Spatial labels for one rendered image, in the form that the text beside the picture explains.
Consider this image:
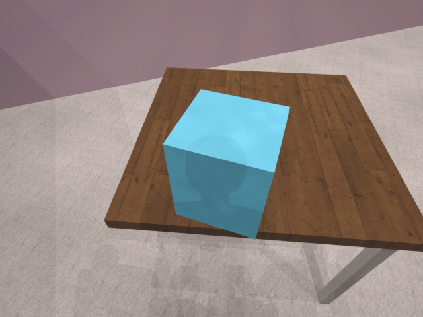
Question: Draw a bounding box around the carton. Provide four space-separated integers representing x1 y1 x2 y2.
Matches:
163 89 290 239

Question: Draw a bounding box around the table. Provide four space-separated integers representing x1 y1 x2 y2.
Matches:
104 67 423 304

